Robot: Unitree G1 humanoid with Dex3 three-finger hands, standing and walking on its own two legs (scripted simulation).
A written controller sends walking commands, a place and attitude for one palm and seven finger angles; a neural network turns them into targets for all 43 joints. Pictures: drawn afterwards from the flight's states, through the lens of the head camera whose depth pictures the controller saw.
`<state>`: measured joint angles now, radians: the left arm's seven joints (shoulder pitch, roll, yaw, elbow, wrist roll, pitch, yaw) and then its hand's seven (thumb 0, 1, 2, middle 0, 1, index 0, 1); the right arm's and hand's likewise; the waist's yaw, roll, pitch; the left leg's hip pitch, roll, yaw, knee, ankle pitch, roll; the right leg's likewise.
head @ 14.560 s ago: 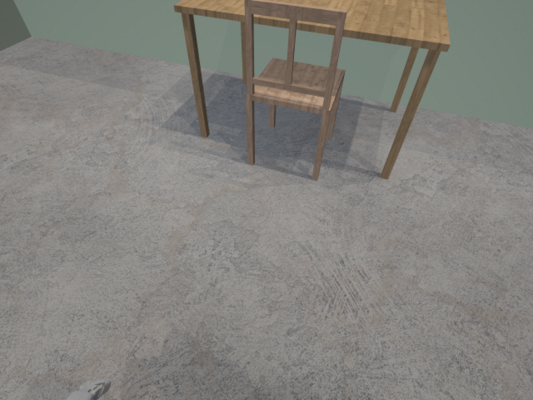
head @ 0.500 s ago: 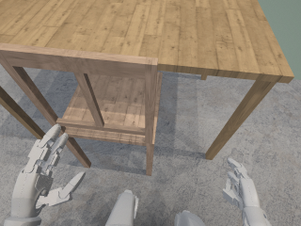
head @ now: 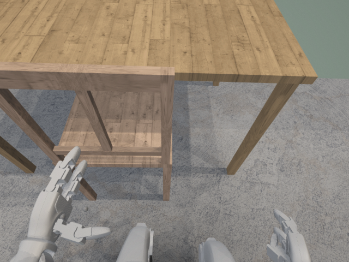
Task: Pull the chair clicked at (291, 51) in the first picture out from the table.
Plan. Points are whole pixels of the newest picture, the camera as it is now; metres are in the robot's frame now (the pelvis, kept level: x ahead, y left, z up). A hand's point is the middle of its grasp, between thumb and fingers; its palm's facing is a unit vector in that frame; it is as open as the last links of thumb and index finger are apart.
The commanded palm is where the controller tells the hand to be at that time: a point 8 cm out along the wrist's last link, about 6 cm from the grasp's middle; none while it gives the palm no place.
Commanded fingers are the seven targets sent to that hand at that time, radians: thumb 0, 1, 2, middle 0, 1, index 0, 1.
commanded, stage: raise the hand toward the chair's back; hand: left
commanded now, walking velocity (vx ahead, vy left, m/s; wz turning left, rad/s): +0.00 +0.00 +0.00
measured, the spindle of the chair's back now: (97, 123) +0.44 +0.23 +0.00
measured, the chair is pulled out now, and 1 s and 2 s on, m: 0.00 0.00 0.00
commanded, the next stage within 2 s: aim the fingers beside a spindle in 1.00 s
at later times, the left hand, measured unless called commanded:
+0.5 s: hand (59, 183) +0.25 +0.23 +0.08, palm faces +0.07 -1.00 -0.07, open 16.9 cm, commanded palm +0.23 +0.28 +0.08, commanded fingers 0.00 -0.50 0.30 -0.06 -0.08 -0.06 -0.08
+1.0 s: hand (81, 182) +0.26 +0.20 +0.07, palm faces +0.03 -1.00 -0.05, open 16.9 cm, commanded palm +0.24 +0.26 +0.08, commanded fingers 0.00 -0.50 0.30 -0.06 -0.08 -0.06 -0.08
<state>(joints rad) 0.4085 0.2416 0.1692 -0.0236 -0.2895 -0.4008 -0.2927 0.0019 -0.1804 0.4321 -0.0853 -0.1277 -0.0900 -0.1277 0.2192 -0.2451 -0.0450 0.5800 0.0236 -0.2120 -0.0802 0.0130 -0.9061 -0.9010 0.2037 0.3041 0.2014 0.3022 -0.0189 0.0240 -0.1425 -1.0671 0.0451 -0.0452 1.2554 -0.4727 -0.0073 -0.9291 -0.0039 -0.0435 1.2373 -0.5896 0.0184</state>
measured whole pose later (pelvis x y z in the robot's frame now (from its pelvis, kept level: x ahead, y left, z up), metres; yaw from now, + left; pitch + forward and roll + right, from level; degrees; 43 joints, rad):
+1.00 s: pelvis +0.02 -0.01 +0.02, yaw +1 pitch +16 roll -3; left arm 0.32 0.26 0.21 0.02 -0.28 -0.33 -0.25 -0.01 -0.50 0.30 -0.06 -0.08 -0.06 -0.08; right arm 0.23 -0.23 0.00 0.53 0.01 -0.15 -0.05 0.01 -0.90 -0.90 0.21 0.30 0.20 0.30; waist -0.01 0.04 -0.15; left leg -0.97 0.05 -0.05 1.17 -0.48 -0.02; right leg -0.83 0.00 -0.05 1.14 -0.59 0.01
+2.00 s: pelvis +0.02 +0.00 +0.00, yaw +0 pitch +19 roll -3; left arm 0.23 0.23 0.16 0.09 -0.23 -0.38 -0.20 -0.01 -0.50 0.30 -0.06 -0.08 -0.06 -0.08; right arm 0.21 -0.23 0.01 0.52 0.00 -0.12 -0.04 0.01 -0.90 -0.90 0.21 0.30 0.20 0.30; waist -0.02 0.03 -0.17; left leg -1.12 0.04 -0.04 1.28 -0.50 0.00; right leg -0.97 -0.01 -0.04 1.26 -0.62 0.02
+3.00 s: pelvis +0.01 +0.00 -0.02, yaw +0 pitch +22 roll -3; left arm 0.14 0.26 0.23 0.21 -0.29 -0.37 -0.28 -0.01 -0.50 0.30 -0.05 -0.08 -0.06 -0.08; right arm 0.20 -0.25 0.01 0.54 0.01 -0.10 -0.05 0.01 -0.90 -0.90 0.21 0.30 0.20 0.30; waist -0.02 0.04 -0.19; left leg -1.21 0.05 -0.06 1.35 -0.52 -0.01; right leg -1.07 0.01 -0.05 1.33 -0.64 0.01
